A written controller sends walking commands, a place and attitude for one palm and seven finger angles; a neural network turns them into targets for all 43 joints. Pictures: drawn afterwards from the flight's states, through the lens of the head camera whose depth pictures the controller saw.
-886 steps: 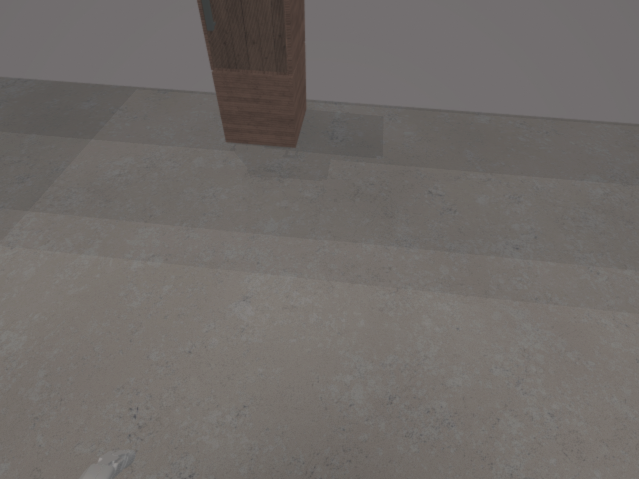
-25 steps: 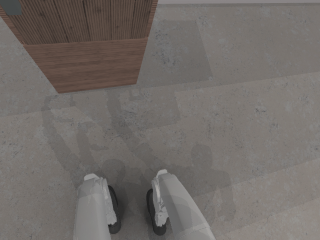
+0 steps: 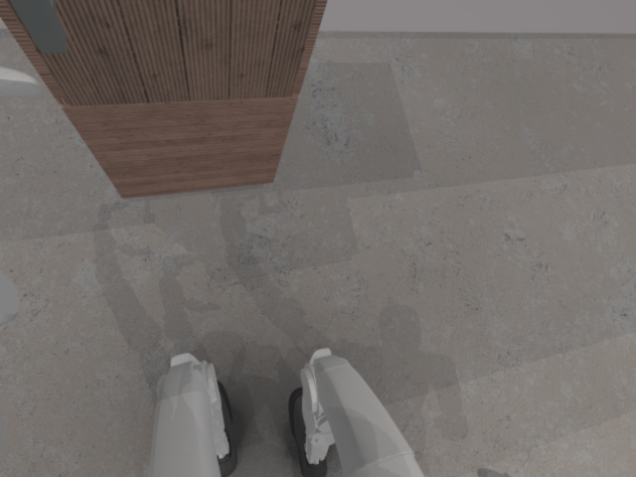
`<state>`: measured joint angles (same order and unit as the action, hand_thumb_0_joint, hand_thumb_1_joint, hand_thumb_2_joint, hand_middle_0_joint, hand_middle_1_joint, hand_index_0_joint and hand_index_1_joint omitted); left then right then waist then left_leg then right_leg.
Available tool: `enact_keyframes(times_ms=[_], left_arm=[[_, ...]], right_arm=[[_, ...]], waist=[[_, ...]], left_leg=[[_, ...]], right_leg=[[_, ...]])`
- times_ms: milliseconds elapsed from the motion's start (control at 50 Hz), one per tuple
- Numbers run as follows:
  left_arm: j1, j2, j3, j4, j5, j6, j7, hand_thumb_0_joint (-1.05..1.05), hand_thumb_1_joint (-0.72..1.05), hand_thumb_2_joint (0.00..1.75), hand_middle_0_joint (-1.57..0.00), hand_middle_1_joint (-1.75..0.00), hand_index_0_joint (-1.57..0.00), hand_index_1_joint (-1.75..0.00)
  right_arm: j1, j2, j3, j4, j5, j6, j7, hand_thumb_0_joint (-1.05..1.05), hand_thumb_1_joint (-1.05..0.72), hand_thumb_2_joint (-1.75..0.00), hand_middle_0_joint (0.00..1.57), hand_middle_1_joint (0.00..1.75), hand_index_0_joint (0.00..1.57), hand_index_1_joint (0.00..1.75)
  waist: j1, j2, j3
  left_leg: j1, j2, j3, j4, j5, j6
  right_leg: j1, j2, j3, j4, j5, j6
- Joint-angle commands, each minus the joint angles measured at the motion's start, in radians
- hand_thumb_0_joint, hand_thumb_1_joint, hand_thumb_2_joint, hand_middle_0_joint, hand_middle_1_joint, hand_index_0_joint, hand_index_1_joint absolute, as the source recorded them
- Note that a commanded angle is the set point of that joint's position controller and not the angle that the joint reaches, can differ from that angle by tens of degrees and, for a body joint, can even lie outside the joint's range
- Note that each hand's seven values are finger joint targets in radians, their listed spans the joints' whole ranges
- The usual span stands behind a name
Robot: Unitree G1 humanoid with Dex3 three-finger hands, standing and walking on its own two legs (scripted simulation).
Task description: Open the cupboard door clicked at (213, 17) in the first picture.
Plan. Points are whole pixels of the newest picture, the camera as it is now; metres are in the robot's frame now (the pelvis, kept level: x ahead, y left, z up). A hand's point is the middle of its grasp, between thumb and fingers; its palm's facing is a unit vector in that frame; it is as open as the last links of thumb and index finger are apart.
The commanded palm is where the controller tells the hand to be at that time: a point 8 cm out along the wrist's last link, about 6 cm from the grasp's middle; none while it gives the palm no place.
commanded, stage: move the hooked fingers beside the handle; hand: left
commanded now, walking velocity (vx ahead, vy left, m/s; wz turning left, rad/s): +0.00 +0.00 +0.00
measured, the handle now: out of the picture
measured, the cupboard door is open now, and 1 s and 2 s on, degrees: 0 0 0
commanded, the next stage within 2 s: slide the fingers in behind the handle in 0.88 s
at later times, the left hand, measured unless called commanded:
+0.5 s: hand out of the picture +0.57 +0.29 +0.05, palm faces +0.11 -0.99 +0.00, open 14.0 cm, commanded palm +0.58 +0.29 +0.05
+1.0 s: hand out of the picture +0.57 +0.29 +0.06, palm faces +0.11 -0.99 -0.01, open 14.0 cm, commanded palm +0.57 +0.28 +0.05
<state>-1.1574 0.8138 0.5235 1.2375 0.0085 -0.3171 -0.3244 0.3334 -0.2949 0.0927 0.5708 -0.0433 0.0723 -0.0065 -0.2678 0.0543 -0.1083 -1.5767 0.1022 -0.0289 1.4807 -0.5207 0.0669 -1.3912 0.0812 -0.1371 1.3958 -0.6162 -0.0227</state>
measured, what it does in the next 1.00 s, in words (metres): stands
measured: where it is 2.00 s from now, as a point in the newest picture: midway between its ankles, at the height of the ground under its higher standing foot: (266, 447)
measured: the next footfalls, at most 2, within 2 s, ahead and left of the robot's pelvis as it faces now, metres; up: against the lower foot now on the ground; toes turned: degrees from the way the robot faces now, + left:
none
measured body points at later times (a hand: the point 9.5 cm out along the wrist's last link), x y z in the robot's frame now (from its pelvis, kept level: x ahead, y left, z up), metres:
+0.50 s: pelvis +0.00 +0.00 -0.01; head +0.22 +0.06 +0.37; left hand +0.56 +0.34 +0.05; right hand -0.01 -0.27 -0.09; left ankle +0.06 +0.09 -0.57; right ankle +0.02 -0.12 -0.57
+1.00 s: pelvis +0.00 +0.01 +0.00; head +0.22 +0.07 +0.39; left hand +0.56 +0.34 +0.06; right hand -0.01 -0.26 -0.09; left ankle +0.06 +0.09 -0.57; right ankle +0.02 -0.12 -0.57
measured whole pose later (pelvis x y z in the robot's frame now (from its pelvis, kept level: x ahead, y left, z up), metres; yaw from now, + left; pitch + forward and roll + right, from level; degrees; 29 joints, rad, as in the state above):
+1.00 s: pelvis +0.00 +0.01 +0.00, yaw +0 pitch +35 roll -10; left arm -1.18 0.83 0.50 1.22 0.00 -0.27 -0.34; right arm 0.36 -0.28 0.10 0.59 -0.04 0.07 -0.01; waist -0.26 0.06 -0.11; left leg -1.59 0.10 -0.03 1.49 -0.52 0.07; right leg -1.41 0.08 -0.14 1.40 -0.61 -0.01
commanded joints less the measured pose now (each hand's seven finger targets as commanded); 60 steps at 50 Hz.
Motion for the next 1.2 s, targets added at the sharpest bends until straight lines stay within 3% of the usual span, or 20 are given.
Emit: enact_keyframes(times_ms=[0,80,140,220,240,280,300,360,440,480,520,600,640,720,820,920,980,1020,1140,1180], left_arm=[[-0.413,0.405,0.082,-0.272,-0.013,-0.098,-0.003,0.0,-0.5,0.3,-0.3,-1.2,-0.3,-1.2],[-0.436,0.35,0.033,-0.26,-0.028,-0.064,-0.044,0.0,-0.5,0.3,-0.3,-1.2,-0.3,-1.2],[-0.444,0.316,-0.002,-0.208,-0.044,-0.025,-0.076,0.0,-0.5,0.3,-0.3,-1.2,-0.3,-1.2],[-0.455,0.277,-0.038,-0.167,-0.055,-0.005,-0.093,0.0,-0.5,0.3,-0.3,-1.2,-0.3,-1.2],[-0.466,0.287,-0.036,-0.169,-0.056,-0.005,-0.091,0.0,-0.5,0.3,-0.3,-1.2,-0.3,-1.2],[-0.465,0.334,-0.005,-0.193,-0.049,-0.017,-0.084,0.0,-0.5,0.3,-0.3,-1.2,-0.3,-1.2],[-0.449,0.314,-0.019,-0.17,-0.045,-0.014,-0.08,0.0,-0.5,0.3,-0.3,-1.2,-0.3,-1.2],[-0.437,0.36,0.013,-0.165,-0.034,-0.022,-0.063,0.0,-0.5,0.3,-0.3,-1.2,-0.3,-1.2],[-0.456,0.431,0.044,-0.207,-0.018,-0.029,-0.05,0.0,-0.5,0.3,-0.3,-1.2,-0.3,-1.2],[-0.467,0.46,0.071,-0.272,-0.013,-0.046,-0.046,0.0,-0.5,0.3,-0.3,-1.2,-0.3,-1.2],[-0.468,0.443,0.07,-0.309,-0.02,-0.049,-0.048,0.0,-0.5,0.3,-0.3,-1.2,-0.3,-1.2],[-0.472,0.344,0.013,-0.294,-0.033,-0.016,-0.066,0.0,-0.5,0.3,-0.3,-1.2,-0.3,-1.2],[-0.451,0.311,-0.01,-0.23,-0.036,0.013,-0.073,0.0,-0.5,0.3,-0.3,-1.2,-0.3,-1.2],[-0.465,0.263,-0.043,-0.226,-0.038,0.023,-0.07,0.0,-0.5,0.3,-0.3,-1.2,-0.3,-1.2],[-0.436,0.254,-0.027,-0.237,-0.043,-0.004,-0.044,0.0,-0.5,0.3,-0.3,-1.2,-0.3,-1.2],[-0.419,0.298,0.008,-0.23,-0.026,-0.025,-0.012,0.0,-0.5,0.3,-0.3,-1.2,-0.3,-1.2],[-0.434,0.293,0.008,-0.26,-0.021,-0.045,0.0,0.0,-0.5,0.3,-0.3,-1.2,-0.3,-1.2],[-0.454,0.267,-0.005,-0.295,-0.025,-0.058,0.002,0.0,-0.5,0.3,-0.3,-1.2,-0.3,-1.2],[-0.472,0.233,-0.04,-0.192,-0.031,-0.031,-0.004,0.0,-0.5,0.3,-0.3,-1.2,-0.3,-1.2],[-0.498,0.218,-0.055,-0.216,-0.024,-0.038,0.004,0.0,-0.5,0.3,-0.3,-1.2,-0.3,-1.2]], right_arm=[[0.25,-0.211,-0.065,0.009,0.002,0.011,-0.007,0.0,-0.9,-0.9,0.2,0.3,0.2,0.3],[0.257,-0.215,-0.07,0.025,0.009,0.014,-0.012,0.0,-0.9,-0.9,0.2,0.3,0.2,0.3],[0.266,-0.217,-0.067,0.035,0.013,0.011,-0.022,0.0,-0.9,-0.9,0.2,0.3,0.2,0.3],[0.267,-0.214,-0.061,0.042,0.014,0.0,-0.029,0.0,-0.9,-0.9,0.2,0.3,0.2,0.3],[0.27,-0.213,-0.058,0.045,0.012,-0.002,-0.032,0.0,-0.9,-0.9,0.2,0.3,0.2,0.3],[0.273,-0.215,-0.054,0.039,0.008,-0.004,-0.033,0.0,-0.9,-0.9,0.2,0.3,0.2,0.3],[0.266,-0.21,-0.054,0.036,0.01,-0.004,-0.031,0.0,-0.9,-0.9,0.2,0.3,0.2,0.3],[0.266,-0.208,-0.046,0.025,0.007,-0.003,-0.03,0.0,-0.9,-0.9,0.2,0.3,0.2,0.3],[0.26,-0.211,-0.043,0.015,0.005,0.002,-0.033,0.0,-0.9,-0.9,0.2,0.3,0.2,0.3],[0.262,-0.216,-0.048,0.013,0.004,0.005,-0.028,0.0,-0.9,-0.9,0.2,0.3,0.2,0.3],[0.263,-0.217,-0.055,0.02,0.004,0.006,-0.024,0.0,-0.9,-0.9,0.2,0.3,0.2,0.3],[0.272,-0.219,-0.066,0.037,0.009,0.007,-0.019,0.0,-0.9,-0.9,0.2,0.3,0.2,0.3],[0.275,-0.219,-0.063,0.041,0.01,0.006,-0.022,0.0,-0.9,-0.9,0.2,0.3,0.2,0.3],[0.286,-0.218,-0.066,0.048,0.005,0.001,-0.027,0.0,-0.9,-0.9,0.2,0.3,0.2,0.3],[0.285,-0.214,-0.068,0.043,-0.001,-0.001,-0.02,0.0,-0.9,-0.9,0.2,0.3,0.2,0.3],[0.277,-0.214,-0.063,0.031,-0.002,0.004,-0.013,0.0,-0.9,-0.9,0.2,0.3,0.2,0.3],[0.272,-0.214,-0.068,0.027,-0.002,0.002,-0.009,0.0,-0.9,-0.9,0.2,0.3,0.2,0.3],[0.275,-0.21,-0.075,0.037,-0.004,0.0,-0.006,0.0,-0.9,-0.9,0.2,0.3,0.2,0.3],[0.276,-0.212,-0.067,0.044,0.003,-0.002,-0.012,0.0,-0.9,-0.9,0.2,0.3,0.2,0.3],[0.278,-0.213,-0.069,0.046,-0.001,-0.005,-0.011,0.0,-0.9,-0.9,0.2,0.3,0.2,0.3]], waist=[[0.037,0.328,-0.687],[0.011,0.327,-0.694],[-0.016,0.258,-0.644],[-0.028,0.256,-0.607],[-0.03,0.252,-0.598],[-0.009,0.304,-0.627],[-0.01,0.301,-0.614],[-0.001,0.293,-0.593],[0.005,0.305,-0.628],[0.023,0.368,-0.695],[0.023,0.387,-0.736],[0.001,0.378,-0.709],[-0.013,0.326,-0.645],[-0.022,0.321,-0.632],[-0.006,0.33,-0.617],[0.009,0.327,-0.605],[0.012,0.346,-0.636],[0.006,0.342,-0.67],[-0.026,0.261,-0.585],[-0.024,0.308,-0.616]], left_leg=[[0.781,-0.008,-0.131,-0.108,0.469,-0.025],[0.798,-0.004,-0.142,-0.106,0.44,-0.022],[0.732,-0.006,-0.137,-0.101,0.377,-0.011],[0.695,-0.007,-0.137,-0.09,0.347,-0.007],[0.682,-0.007,-0.133,-0.085,0.351,-0.005],[0.706,-0.006,-0.135,-0.08,0.38,-0.01],[0.696,-0.008,-0.131,-0.076,0.381,-0.01],[0.667,-0.007,-0.129,-0.071,0.376,-0.008],[0.643,-0.007,-0.118,-0.059,0.383,-0.007],[0.738,-0.001,-0.138,-0.073,0.428,-0.018],[0.794,0.002,-0.149,-0.077,0.454,-0.024],[0.855,0.008,-0.178,-0.106,0.44,-0.031],[0.807,0.007,-0.176,-0.11,0.389,-0.025],[0.82,0.007,-0.185,-0.115,0.384,-0.025],[0.847,0.01,-0.193,-0.133,0.419,-0.035],[0.823,0.007,-0.185,-0.139,0.406,-0.037],[0.847,0.008,-0.19,-0.144,0.407,-0.04],[0.871,0.007,-0.188,-0.141,0.431,-0.04],[0.735,-0.003,-0.164,-0.131,0.311,-0.021],[0.784,0.0,-0.177,-0.134,0.325,-0.027]], right_leg=[[0.089,0.012,0.063,-0.144,0.322,-0.014],[0.058,0.011,0.059,-0.15,0.309,-0.01],[0.061,0.013,0.061,-0.164,0.285,-0.003],[0.021,0.014,0.059,-0.16,0.263,-0.006],[0.029,0.012,0.063,-0.161,0.27,-0.005],[0.015,0.011,0.06,-0.144,0.275,-0.011],[0.009,0.013,0.061,-0.145,0.277,-0.012],[0.02,0.015,0.059,-0.135,0.274,-0.012],[0.059,0.015,0.066,-0.127,0.286,-0.007],[0.034,0.014,0.057,-0.114,0.293,-0.013],[0.022,0.015,0.054,-0.114,0.303,-0.014],[-0.03,0.014,0.04,-0.128,0.288,-0.012],[-0.039,0.014,0.037,-0.138,0.271,-0.009],[-0.071,0.009,0.032,-0.138,0.266,-0.011],[-0.073,0.01,0.03,-0.138,0.275,-0.017],[-0.052,0.009,0.033,-0.135,0.265,-0.018],[-0.052,0.008,0.037,-0.134,0.266,-0.018],[-0.035,0.009,0.039,-0.138,0.281,-0.017],[-0.018,0.009,0.046,-0.154,0.234,-0.01],[-0.053,0.006,0.044,-0.144,0.237,-0.014]])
